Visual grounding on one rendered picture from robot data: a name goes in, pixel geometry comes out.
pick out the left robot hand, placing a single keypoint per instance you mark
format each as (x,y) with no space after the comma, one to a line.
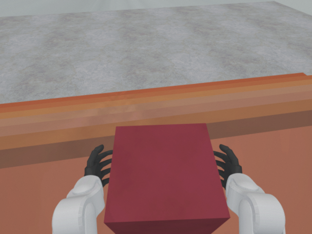
(94,165)

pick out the carton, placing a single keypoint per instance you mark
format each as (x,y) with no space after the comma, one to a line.
(164,180)

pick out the right robot hand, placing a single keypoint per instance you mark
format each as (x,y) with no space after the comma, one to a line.
(231,165)

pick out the right robot forearm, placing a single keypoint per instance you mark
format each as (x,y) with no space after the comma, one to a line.
(258,212)

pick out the left robot forearm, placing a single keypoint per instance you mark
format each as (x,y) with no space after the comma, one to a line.
(77,213)

